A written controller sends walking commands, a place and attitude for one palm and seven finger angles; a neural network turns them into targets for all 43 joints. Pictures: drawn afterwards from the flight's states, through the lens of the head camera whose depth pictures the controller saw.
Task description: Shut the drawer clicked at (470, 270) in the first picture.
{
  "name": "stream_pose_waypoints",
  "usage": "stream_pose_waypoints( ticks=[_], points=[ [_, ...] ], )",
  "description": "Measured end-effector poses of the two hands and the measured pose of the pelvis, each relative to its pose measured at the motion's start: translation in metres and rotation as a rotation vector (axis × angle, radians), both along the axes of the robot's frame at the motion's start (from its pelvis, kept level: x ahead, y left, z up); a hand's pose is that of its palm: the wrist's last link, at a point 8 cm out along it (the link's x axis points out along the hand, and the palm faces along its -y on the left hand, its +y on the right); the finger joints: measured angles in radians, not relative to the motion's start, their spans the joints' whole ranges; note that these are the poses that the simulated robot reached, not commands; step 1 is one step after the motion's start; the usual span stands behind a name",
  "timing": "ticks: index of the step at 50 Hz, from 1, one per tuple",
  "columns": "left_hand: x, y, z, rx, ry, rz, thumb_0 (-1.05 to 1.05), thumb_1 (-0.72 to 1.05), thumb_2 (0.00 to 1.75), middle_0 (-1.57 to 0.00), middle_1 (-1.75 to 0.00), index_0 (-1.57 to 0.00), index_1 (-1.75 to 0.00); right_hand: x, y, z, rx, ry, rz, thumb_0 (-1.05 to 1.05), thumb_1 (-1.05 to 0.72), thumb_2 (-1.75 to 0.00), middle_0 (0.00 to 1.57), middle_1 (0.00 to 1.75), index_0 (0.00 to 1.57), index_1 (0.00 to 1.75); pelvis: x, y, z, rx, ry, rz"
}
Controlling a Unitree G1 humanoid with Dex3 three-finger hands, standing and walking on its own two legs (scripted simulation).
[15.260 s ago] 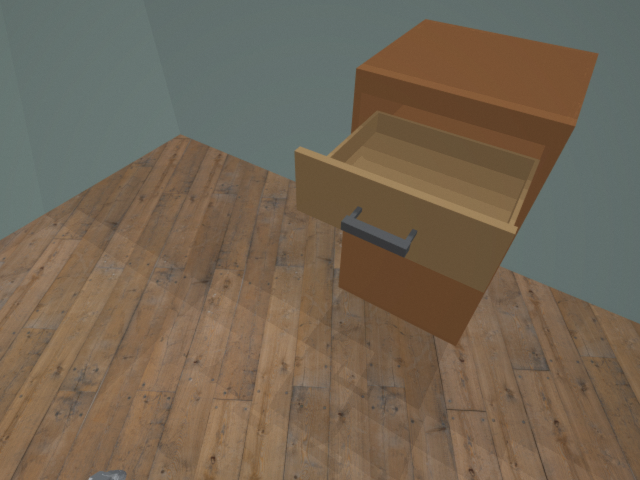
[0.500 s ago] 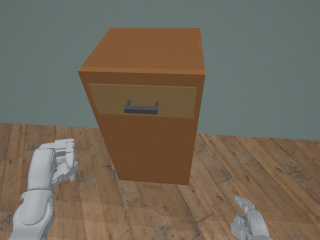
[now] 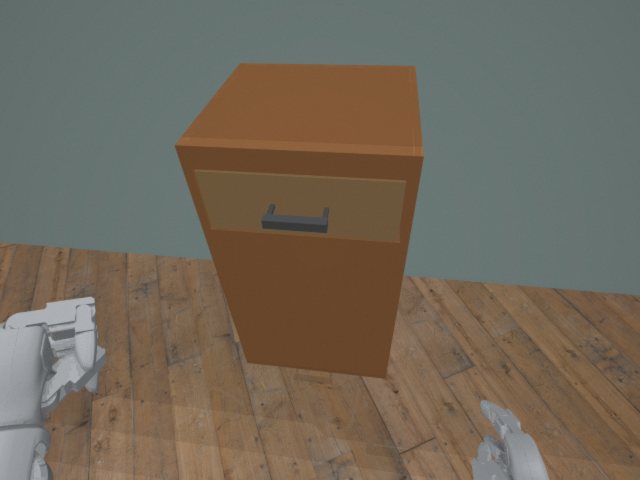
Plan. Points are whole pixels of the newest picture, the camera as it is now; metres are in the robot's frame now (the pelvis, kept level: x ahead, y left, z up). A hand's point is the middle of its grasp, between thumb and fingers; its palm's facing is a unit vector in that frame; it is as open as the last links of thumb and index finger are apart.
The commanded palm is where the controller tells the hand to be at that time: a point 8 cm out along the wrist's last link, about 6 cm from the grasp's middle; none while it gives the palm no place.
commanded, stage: step back with the hand held close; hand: left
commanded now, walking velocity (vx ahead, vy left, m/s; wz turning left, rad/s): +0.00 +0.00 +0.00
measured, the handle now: (296, 216) +0.62 +0.14 -0.05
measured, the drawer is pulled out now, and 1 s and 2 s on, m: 0.00 0.00 0.00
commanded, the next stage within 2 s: stop stepping back and stand still in 1.42 s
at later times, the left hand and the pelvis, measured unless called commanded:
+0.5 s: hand (72, 365) +0.16 +0.26 +0.16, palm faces +0.28 -0.81 -0.51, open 3.2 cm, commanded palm +0.10 +0.30 +0.17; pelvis -0.03 +0.02 +0.00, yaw -1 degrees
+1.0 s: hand (4, 440) +0.10 +0.27 +0.16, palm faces +0.36 -0.78 -0.51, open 3.2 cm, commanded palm +0.02 +0.31 +0.17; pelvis -0.10 +0.02 -0.02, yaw +2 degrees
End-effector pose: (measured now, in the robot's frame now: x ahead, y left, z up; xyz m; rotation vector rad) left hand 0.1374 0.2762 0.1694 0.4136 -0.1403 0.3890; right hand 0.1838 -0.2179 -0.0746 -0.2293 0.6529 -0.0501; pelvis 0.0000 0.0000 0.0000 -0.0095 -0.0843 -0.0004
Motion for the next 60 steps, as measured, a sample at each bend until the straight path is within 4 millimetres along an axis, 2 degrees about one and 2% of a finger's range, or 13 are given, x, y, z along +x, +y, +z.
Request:
stream_pose_waypoints(
  ticks=[7,13,18,24,33,39,44,49,54,60],
  points=[
    [0.009,0.008,0.015,0.093,-0.037,-0.033,0.01,0.89,0.90,-1.41,-1.60,-1.41,-1.60,-0.004,-0.002,0.003,0.003,0.017,-0.025,0.01,-0.90,-0.89,0.21,0.30,0.20,0.30,-0.002,0.002,0.000,-0.011,0.038,-0.007],
    [0.014,0.006,0.005,0.106,0.047,-0.098,0.01,0.89,0.90,-1.40,-1.60,-1.41,-1.60,-0.017,-0.011,-0.002,-0.015,0.075,-0.099,0.01,-0.90,-0.89,0.21,0.30,0.20,0.30,-0.006,0.012,0.000,-0.005,0.082,-0.019],
    [0.009,0.011,0.005,0.134,0.076,-0.127,0.01,0.89,0.90,-1.40,-1.59,-1.41,-1.60,-0.033,-0.012,-0.006,-0.030,0.121,-0.134,0.01,-0.90,-0.89,0.21,0.30,0.20,0.30,-0.013,0.017,-0.001,-0.002,0.097,-0.023],
    [-0.006,0.019,0.010,0.159,0.046,-0.123,0.01,0.89,0.90,-1.40,-1.59,-1.40,-1.60,-0.049,-0.004,-0.007,-0.029,0.120,-0.134,0.01,-0.90,-0.89,0.20,0.30,0.20,0.30,-0.030,0.022,-0.004,-0.007,0.098,-0.023],
    [-0.040,0.024,0.009,0.177,0.000,-0.111,0.01,0.89,0.90,-1.40,-1.59,-1.41,-1.60,-0.072,0.008,-0.006,-0.024,0.073,-0.112,0.01,-0.90,-0.89,0.21,0.30,0.20,0.30,-0.059,0.027,-0.009,-0.024,0.096,-0.009],
    [-0.060,0.028,0.007,0.167,-0.032,-0.091,0.01,0.89,0.90,-1.41,-1.60,-1.41,-1.60,-0.090,0.009,-0.008,-0.045,0.080,-0.096,0.01,-0.90,-0.89,0.21,0.30,0.20,0.30,-0.074,0.028,-0.011,-0.038,0.094,-0.001],
    [-0.068,0.030,0.007,0.160,-0.075,-0.099,0.01,0.89,0.90,-1.41,-1.60,-1.41,-1.60,-0.105,0.008,-0.008,-0.073,0.088,-0.097,0.01,-0.90,-0.89,0.21,0.30,0.20,0.30,-0.083,0.030,-0.013,-0.048,0.085,0.000],
    [-0.076,0.032,0.009,0.213,-0.094,-0.099,0.01,0.89,0.90,-1.41,-1.60,-1.41,-1.60,-0.112,0.007,-0.009,-0.078,0.073,-0.090,0.01,-0.90,-0.89,0.21,0.30,0.20,0.30,-0.093,0.026,-0.017,-0.042,0.090,0.033],
    [-0.095,0.029,0.009,0.204,-0.092,-0.094,0.01,0.89,0.90,-1.41,-1.60,-1.41,-1.60,-0.116,0.006,-0.011,-0.060,0.077,-0.073,0.01,-0.90,-0.89,0.21,0.30,0.20,0.30,-0.107,0.021,-0.018,-0.047,0.100,0.031],
    [-0.109,0.033,0.007,0.143,-0.130,-0.105,0.01,0.88,0.90,-1.41,-1.60,-1.41,-1.60,-0.128,0.009,-0.003,-0.091,0.096,-0.093,0.01,-0.90,-0.89,0.21,0.30,0.20,0.30,-0.114,0.030,-0.014,-0.045,0.109,0.023]
  ],
)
